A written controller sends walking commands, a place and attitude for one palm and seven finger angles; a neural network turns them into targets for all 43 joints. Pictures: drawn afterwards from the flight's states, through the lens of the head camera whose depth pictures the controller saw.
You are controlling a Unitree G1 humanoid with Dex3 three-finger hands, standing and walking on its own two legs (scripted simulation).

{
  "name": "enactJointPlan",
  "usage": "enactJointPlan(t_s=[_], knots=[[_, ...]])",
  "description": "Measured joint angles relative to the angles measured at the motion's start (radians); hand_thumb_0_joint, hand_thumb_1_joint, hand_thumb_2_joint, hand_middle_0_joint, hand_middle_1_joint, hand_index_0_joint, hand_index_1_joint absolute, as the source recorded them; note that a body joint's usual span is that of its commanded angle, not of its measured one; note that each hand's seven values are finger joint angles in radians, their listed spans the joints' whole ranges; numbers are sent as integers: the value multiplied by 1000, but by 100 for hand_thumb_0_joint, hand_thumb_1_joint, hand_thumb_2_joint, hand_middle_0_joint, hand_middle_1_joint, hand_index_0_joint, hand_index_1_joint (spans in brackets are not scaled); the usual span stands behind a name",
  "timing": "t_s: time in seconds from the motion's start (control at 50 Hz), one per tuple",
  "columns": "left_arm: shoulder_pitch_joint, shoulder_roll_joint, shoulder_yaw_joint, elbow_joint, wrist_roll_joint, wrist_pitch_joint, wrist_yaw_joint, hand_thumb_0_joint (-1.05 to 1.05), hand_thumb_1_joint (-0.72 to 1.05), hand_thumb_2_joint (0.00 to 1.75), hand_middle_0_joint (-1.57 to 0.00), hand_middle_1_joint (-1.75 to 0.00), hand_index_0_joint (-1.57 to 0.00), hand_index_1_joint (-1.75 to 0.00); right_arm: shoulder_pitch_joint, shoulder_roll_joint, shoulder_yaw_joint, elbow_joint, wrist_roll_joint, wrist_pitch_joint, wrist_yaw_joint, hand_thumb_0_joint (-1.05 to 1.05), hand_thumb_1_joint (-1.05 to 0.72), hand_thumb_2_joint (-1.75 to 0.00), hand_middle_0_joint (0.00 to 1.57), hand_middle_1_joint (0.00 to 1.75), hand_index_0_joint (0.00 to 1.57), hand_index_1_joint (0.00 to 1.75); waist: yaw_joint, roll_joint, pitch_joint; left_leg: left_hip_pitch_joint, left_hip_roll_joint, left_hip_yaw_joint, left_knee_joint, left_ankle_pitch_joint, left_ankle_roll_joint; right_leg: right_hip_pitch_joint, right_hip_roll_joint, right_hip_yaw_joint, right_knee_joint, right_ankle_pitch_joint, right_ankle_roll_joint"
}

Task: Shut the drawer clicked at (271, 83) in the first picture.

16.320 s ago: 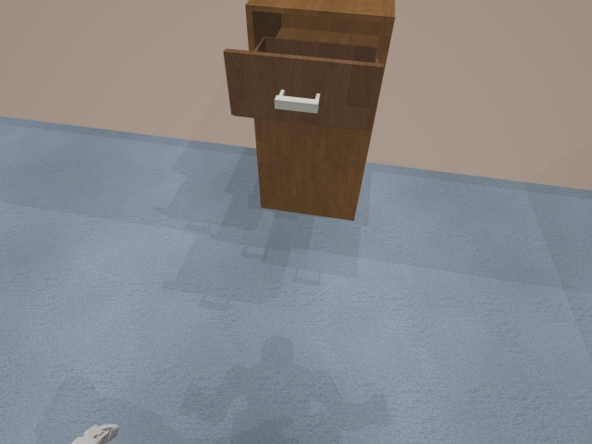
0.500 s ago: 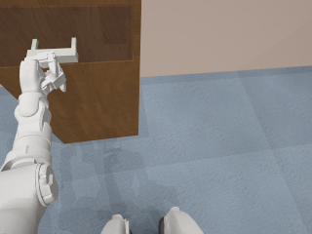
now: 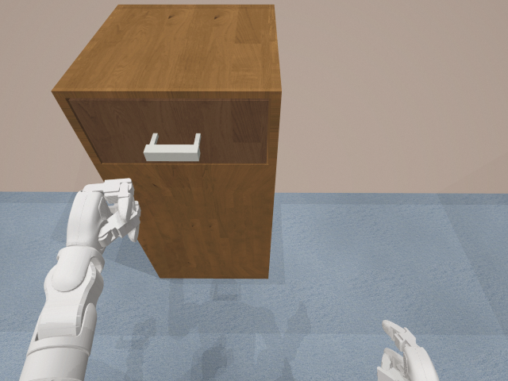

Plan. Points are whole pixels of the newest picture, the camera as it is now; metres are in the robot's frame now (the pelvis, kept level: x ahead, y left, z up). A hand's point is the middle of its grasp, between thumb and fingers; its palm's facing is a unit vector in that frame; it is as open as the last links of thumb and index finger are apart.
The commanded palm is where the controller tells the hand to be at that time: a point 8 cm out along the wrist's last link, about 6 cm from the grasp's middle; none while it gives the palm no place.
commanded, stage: draw the hand back to the body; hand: left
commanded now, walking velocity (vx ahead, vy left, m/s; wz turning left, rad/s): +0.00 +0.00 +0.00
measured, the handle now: (174, 145) +0.57 +0.21 +0.02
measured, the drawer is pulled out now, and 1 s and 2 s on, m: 0.00 0.00 0.00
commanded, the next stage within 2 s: step back with the hand held close in 0.82 s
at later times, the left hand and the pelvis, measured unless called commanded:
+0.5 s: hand (66, 277) +0.20 +0.22 +0.17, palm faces +0.34 -0.87 -0.35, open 3.3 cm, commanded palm +0.15 +0.26 +0.18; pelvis -0.01 -0.02 +0.02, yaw +0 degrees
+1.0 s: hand (36, 302) +0.17 +0.22 +0.18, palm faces +0.40 -0.82 -0.40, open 3.3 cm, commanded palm +0.12 +0.26 +0.20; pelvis -0.01 -0.02 +0.02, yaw +0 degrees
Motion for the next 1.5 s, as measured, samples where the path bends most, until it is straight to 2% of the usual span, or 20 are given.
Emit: enactJointPlan(t_s=[0.04, 0.1, 0.22, 0.42, 0.52, 0.68, 0.8, 0.98, 1.1, 1.24, 1.3, 1.38, 1.5], knots=[[37, 12, -22, -53, 37, 28, 61, 1, 90, 90, -140, -160, -140, -160, -17, 7, 5, -3, 0, 6, -11, 1, -91, -90, 20, 30, 20, 30, 7, -2, 13, 45, -2, 5, -37, 19, -1, 40, -1, 5, -27, 15, -2], [98, 18, -36, -118, 67, 62, 127, 1, 90, 90, -140, -160, -140, -160, -33, 14, 15, -6, 0, 14, -23, 1, -91, -90, 20, 30, 20, 30, 14, 1, 33, 111, -4, 9, -92, 47, -3, 100, -2, 9, -72, 38, -4], [201, 18, -32, -208, 93, 100, 195, 1, 90, 90, -140, -160, -140, -160, -39, 19, 33, 11, -7, 17, -38, 1, -91, -90, 21, 30, 20, 30, 31, 5, 72, 222, -5, 8, -183, 93, -8, 208, 1, 9, -153, 78, -9], [387, 24, 4, -431, 102, 81, 220, 1, 90, 90, -140, -159, -140, -160, -18, 17, 28, 54, -28, -22, -32, 2, -91, -90, 21, 30, 20, 30, 42, 21, 102, 331, 0, 5, -276, 137, -16, 313, 8, 8, -241, 118, -16], [501, 34, 39, -526, 99, 66, 215, 1, 90, 90, -140, -159, -140, -160, -15, 19, 14, 62, -31, -31, -26, 2, -91, -90, 21, 30, 20, 30, 43, 27, 103, 347, 7, 7, -286, 140, -20, 331, 16, 10, -257, 125, -20], [662, 48, 84, -679, 105, 47, 228, 1, 90, 90, -140, -159, -140, -160, -1, 14, -6, 64, -31, -70, -32, 2, -91, -90, 20, 30, 20, 30, 60, 38, 87, 353, 15, 6, -277, 131, -24, 343, 24, 9, -262, 124, -24], [651, 34, 88, -668, 112, 27, 234, 1, 90, 90, -140, -159, -140, -160, -17, 16, -12, 72, -30, -83, -41, 2, -91, -90, 20, 30, 20, 30, 68, 42, 98, 349, 14, -2, -266, 130, -24, 345, 23, 0, -256, 122, -24], [630, 29, 78, -657, 117, 36, 235, 1, 89, 90, -140, -159, -140, -160, -13, 29, -2, 67, -36, -96, -41, 2, -91, -90, 21, 30, 20, 30, 60, 28, 103, 340, 15, 3, -267, 130, -24, 333, 24, 6, -254, 123, -24], [626, 75, 173, -676, 125, -43, 239, 1, 89, 90, -140, -159, -140, -160, -34, 24, -17, 52, -41, -46, -25, 2, -91, -90, 21, 30, 20, 30, 22, 19, 103, 277, 16, 10, -254, 134, -17, 279, 24, 12, -269, 145, -16], [709, 71, 126, -684, 136, -23, 228, 1, 90, 90, -140, -159, -140, -160, -42, 8, -52, 26, -35, 13, -26, 2, -91, -90, 21, 30, 20, 30, -13, 1, 117, 222, -12, 35, -265, 159, 7, 202, -4, 37, -242, 157, 9], [739, 99, 133, -730, 138, -20, 231, 1, 89, 90, -140, -159, -140, -160, -32, 15, -55, 14, -32, 23, -34, 2, -91, -90, 20, 30, 20, 30, -12, -21, 121, 197, -19, 36, -248, 161, 13, 176, -12, 37, -222, 157, 14], [748, 137, 174, -785, 139, -33, 242, 1, 89, 90, -140, -159, -140, -160, -25, 29, -50, 3, -34, 20, -40, 2, -91, -90, 20, 30, 20, 30, -1, -47, 120, 172, -28, 36, -228, 166, 19, 149, -21, 37, -194, 159, 19], [723, 122, 202, -780, 147, -57, 250, 1, 89, 90, -140, -159, -140, -160, -38, 47, -38, -8, -40, -6, -38, 2, -91, -90, 20, 30, 20, 30, 12, -51, 110, 138, -36, 42, -188, 172, 28, 110, -29, 52, -142, 157, 25]])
